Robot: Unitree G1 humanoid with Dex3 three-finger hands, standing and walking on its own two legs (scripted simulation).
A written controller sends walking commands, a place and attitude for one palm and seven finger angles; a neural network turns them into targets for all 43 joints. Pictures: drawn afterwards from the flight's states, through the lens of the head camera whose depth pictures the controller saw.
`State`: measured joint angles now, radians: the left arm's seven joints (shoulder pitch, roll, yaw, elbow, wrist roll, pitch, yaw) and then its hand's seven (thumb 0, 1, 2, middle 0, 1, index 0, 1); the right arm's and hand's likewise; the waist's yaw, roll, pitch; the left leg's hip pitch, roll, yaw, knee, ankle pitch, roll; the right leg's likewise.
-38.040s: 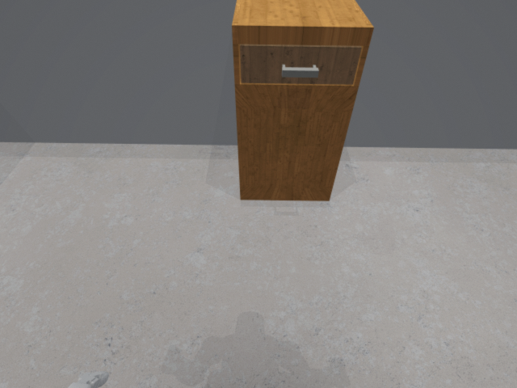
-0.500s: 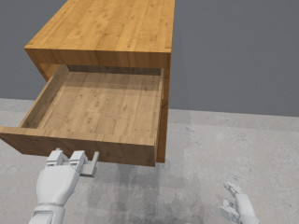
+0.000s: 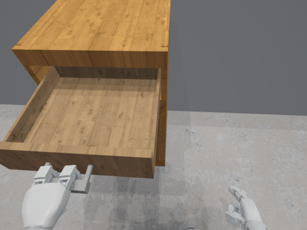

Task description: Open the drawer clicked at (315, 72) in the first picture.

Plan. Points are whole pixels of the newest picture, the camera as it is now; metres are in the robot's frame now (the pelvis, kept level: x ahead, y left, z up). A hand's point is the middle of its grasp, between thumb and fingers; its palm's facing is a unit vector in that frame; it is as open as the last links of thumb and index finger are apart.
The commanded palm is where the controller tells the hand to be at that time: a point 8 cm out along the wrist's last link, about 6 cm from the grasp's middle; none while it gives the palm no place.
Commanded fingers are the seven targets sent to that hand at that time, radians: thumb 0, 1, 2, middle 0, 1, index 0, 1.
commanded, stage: open the thumb to release the handle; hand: left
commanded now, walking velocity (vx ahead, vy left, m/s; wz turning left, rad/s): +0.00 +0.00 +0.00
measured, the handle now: (65, 176) +0.24 +0.24 +0.02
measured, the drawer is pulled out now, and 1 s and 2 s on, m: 0.30 0.30 0.30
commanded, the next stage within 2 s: lift the hand off the handle in 0.50 s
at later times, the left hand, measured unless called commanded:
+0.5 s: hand (59, 201) +0.18 +0.25 +0.00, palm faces +0.00 -0.06 -1.00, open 12.2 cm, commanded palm +0.16 +0.25 +0.05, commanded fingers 0.00 -0.50 0.30 -0.30 -1.20 -0.30 -1.20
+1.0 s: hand (60, 197) +0.19 +0.25 +0.01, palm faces +0.01 -0.07 -1.00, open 13.7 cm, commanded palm +0.17 +0.25 +0.07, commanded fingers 0.00 -0.50 0.30 -0.30 -1.20 -0.30 -1.20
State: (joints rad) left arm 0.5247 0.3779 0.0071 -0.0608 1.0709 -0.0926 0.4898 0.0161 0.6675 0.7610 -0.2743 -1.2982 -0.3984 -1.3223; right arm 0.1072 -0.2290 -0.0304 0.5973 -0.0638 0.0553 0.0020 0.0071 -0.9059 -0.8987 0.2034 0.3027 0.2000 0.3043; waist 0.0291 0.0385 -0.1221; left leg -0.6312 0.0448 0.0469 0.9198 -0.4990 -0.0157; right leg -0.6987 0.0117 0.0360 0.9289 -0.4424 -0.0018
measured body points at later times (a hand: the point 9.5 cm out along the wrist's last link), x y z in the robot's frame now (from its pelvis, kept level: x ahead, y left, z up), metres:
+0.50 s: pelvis -0.01 +0.00 +0.00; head +0.03 -0.03 +0.45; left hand +0.18 +0.25 +0.06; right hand +0.20 -0.22 -0.10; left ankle -0.03 +0.13 -0.69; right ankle +0.01 -0.12 -0.69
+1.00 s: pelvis -0.02 +0.00 +0.00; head +0.03 -0.02 +0.45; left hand +0.18 +0.25 +0.06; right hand +0.19 -0.21 -0.11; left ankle -0.03 +0.13 -0.69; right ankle +0.01 -0.12 -0.69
